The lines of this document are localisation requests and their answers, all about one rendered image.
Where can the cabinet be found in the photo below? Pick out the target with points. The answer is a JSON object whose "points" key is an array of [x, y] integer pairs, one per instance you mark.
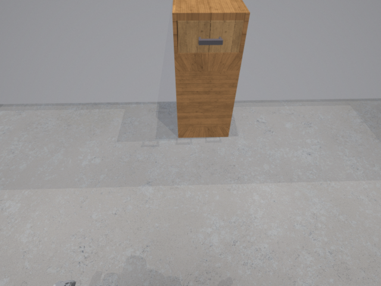
{"points": [[206, 82]]}

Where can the handle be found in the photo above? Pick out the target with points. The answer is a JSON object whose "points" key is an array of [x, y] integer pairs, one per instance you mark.
{"points": [[210, 41]]}

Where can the drawer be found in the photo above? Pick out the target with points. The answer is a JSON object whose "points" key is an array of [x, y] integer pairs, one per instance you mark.
{"points": [[190, 31]]}

